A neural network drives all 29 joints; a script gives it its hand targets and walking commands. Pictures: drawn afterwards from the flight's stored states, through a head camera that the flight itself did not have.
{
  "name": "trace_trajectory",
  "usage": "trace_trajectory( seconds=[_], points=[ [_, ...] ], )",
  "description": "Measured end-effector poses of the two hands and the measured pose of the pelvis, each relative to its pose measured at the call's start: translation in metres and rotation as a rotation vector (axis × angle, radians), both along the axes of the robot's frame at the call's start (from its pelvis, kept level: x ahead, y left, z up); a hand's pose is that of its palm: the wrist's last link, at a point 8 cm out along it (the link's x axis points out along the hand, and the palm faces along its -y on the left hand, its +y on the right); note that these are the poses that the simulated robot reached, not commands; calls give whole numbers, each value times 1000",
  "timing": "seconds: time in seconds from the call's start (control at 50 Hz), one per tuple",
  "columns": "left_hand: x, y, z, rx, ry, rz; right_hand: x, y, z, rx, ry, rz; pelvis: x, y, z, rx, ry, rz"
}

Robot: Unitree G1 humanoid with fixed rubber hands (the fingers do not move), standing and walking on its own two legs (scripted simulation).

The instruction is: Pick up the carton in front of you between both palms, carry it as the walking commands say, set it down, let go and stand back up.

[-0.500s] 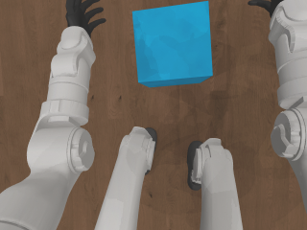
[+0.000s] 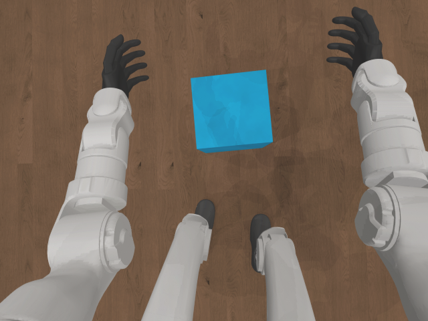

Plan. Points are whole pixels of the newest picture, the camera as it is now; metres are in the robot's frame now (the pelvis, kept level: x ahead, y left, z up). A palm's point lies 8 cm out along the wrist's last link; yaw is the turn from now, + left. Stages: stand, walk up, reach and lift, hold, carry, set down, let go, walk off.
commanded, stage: let go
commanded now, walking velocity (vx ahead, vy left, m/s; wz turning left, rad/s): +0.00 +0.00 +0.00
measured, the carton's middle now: (231, 117) +0.51 +0.05 -0.52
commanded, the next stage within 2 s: stand in 1.28 s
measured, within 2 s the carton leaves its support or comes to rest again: neither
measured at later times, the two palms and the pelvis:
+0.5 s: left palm (46, 177) +0.32 +0.25 +0.01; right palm (422, 173) +0.38 -0.19 +0.00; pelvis +0.07 +0.02 +0.10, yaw +0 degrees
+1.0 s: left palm (29, 255) +0.25 +0.22 +0.06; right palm out of the picture +0.25 -0.24 +0.06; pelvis +0.09 -0.01 +0.13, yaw +1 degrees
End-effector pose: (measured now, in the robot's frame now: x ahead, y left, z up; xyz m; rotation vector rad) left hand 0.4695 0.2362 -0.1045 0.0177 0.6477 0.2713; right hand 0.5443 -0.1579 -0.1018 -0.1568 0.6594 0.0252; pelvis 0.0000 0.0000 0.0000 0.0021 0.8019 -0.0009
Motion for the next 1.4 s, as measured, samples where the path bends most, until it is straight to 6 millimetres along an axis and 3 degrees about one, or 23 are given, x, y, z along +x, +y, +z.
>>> trace_trajectory(
  seconds=[0.12, 0.24, 0.42, 0.64, 0.74, 0.94, 1.12, 1.3, 1.4],
  points=[
    [-32, -1, 18, 40, 74, -115, -48, -11, 16, -54, 34, -59, 14, 4, 30, -9, -58, -4],
    [-71, 10, 50, 62, 131, -186, -99, -18, 42, -61, 62, -87, 31, 10, 58, -13, -156, -5],
    [-122, 21, 98, 60, 147, -199, -144, -26, 85, -56, 67, -69, 56, 16, 87, -12, -305, 2],
    [-199, 11, 144, 49, 162, -177, -218, -45, 125, -54, 93, -56, 80, 11, 116, -2, -524, 14],
    [-222, 5, 160, 51, 164, -181, -250, -58, 143, -56, 97, -61, 86, 5, 125, 7, -638, 14],
    [-225, -9, 167, 50, 155, -220, -292, -80, 164, -57, 119, -84, 88, -8, 129, 15, -818, 11],
    [-224, -11, 167, 57, 168, -229, -299, -79, 166, -50, 134, -86, 84, -8, 128, 11, -886, 6],
    [-226, 9, 170, 117, 189, -180, -302, -72, 158, -76, 128, -90, 83, 1, 125, 12, -884, 20],
    [-231, 35, 158, 182, 195, -167, -311, -94, 152, -195, 180, -105, 86, 4, 123, 2, -833, 17]
  ],
)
